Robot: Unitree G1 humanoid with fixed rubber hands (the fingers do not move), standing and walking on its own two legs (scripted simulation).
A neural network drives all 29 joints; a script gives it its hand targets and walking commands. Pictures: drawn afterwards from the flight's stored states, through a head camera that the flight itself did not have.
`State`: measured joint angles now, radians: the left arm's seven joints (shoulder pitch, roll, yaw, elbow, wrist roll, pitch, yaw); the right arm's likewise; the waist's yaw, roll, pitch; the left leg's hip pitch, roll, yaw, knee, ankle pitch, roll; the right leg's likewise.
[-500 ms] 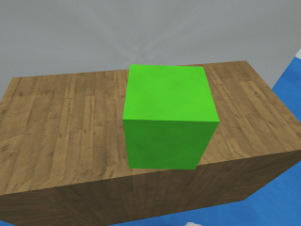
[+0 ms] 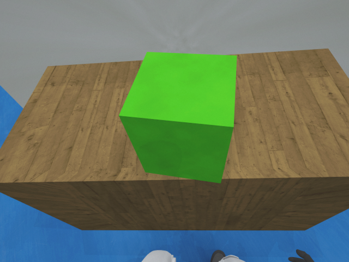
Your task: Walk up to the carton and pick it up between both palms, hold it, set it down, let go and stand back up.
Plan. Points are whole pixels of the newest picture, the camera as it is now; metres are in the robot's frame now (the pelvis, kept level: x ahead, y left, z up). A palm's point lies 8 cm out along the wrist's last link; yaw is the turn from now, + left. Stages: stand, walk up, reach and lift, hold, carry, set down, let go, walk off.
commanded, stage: walk up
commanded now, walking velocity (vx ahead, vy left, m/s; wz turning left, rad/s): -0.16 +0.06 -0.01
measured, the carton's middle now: (185, 120) +0.45 +0.03 +0.04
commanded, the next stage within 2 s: stand in 2.00 s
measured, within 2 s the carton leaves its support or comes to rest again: neither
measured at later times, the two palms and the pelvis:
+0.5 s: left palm out of the picture -0.05 +0.26 -0.13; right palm out of the picture -0.14 -0.19 -0.15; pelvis -0.07 +0.02 +0.00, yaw -6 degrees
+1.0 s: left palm out of the picture -0.04 +0.23 -0.16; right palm out of the picture +0.09 -0.18 -0.14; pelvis +0.02 +0.03 -0.01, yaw -3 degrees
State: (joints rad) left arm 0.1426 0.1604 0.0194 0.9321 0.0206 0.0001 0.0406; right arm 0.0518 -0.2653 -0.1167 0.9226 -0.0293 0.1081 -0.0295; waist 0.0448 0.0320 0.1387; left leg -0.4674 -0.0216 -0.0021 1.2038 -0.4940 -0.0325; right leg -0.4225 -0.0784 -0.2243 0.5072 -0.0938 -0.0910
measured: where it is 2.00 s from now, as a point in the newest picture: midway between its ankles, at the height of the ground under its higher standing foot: outside the picture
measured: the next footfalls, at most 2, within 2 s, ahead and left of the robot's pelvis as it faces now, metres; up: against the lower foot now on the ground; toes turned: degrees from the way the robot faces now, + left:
left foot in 0.16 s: -0.07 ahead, +0.13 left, +0.00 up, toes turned +3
right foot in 0.50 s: -0.11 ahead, -0.08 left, +0.00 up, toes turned -10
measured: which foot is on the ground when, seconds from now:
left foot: up 0.00-0.14, down 0.16-0.52, up 0.54-0.84, down 0.86-1.00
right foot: down 0.00-0.18, up 0.20-0.48, down 0.50-0.92, up 0.94-1.00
